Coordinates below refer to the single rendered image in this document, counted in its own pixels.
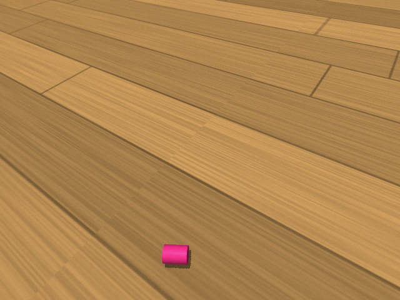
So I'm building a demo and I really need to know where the can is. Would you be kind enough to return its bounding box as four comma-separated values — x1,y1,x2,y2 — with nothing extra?
162,244,189,265

